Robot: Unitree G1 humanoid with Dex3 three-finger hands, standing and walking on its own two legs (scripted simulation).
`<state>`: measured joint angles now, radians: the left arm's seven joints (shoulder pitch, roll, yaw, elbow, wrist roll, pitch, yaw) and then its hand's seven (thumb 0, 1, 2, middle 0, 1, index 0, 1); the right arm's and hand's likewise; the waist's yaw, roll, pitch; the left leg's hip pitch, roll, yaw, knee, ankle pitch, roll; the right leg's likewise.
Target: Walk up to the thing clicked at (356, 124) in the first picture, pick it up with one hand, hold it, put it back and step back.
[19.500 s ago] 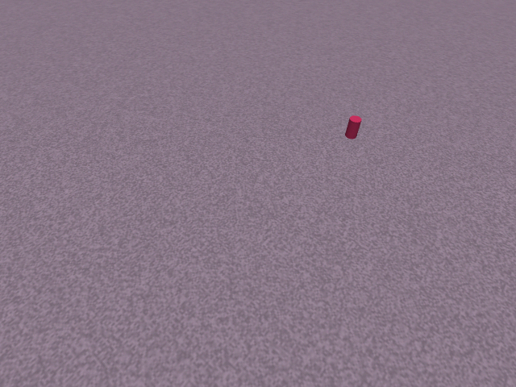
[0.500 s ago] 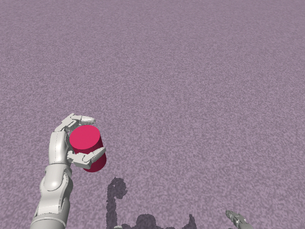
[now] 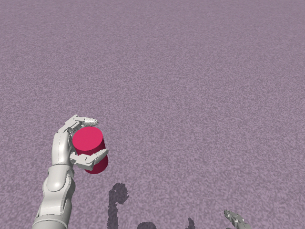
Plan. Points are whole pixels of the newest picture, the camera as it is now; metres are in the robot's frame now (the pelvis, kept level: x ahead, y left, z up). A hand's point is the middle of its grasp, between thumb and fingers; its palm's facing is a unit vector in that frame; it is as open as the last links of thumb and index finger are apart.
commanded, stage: hold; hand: left
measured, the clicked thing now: (92, 151) +0.33 +0.17 +0.01
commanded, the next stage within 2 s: none
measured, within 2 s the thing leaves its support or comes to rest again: neither
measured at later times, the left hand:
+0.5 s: hand (92, 146) +0.32 +0.16 +0.05, palm faces +0.10 -0.99 -0.03, open 9.9 cm
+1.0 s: hand (91, 144) +0.33 +0.16 +0.06, palm faces +0.10 -0.99 -0.02, open 9.9 cm
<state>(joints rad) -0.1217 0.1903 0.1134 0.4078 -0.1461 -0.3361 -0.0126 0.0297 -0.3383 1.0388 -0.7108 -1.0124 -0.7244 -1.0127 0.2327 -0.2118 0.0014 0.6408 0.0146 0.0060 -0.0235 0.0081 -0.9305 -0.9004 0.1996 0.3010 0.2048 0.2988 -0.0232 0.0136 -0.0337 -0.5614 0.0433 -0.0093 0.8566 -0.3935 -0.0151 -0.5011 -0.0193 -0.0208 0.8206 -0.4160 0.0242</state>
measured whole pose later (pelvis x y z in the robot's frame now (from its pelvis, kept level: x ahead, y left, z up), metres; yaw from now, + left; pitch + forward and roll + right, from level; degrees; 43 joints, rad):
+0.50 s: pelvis +0.00 -0.01 +0.00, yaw +0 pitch +5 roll -1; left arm -0.12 0.18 0.10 0.43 -0.14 -0.35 -0.02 0.03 -0.34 1.04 -0.71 -1.02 -0.72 -1.02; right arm 0.22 -0.22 0.00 0.66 0.01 -0.01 -0.02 0.01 -0.92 -0.90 0.20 0.30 0.20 0.30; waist -0.02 0.01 -0.02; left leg -0.53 0.04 -0.01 0.82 -0.37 -0.02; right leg -0.48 -0.02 -0.02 0.80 -0.40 0.02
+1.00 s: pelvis +0.00 +0.00 +0.00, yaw +0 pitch +5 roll -1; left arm -0.12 0.18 0.11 0.43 -0.15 -0.37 -0.02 0.03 -0.34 1.04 -0.71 -1.02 -0.72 -1.02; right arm 0.22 -0.22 -0.01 0.66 0.01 -0.01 -0.02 0.01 -0.93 -0.90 0.20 0.30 0.20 0.30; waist -0.02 0.01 -0.02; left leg -0.53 0.04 -0.01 0.82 -0.37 -0.02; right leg -0.47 -0.02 -0.02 0.79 -0.40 0.02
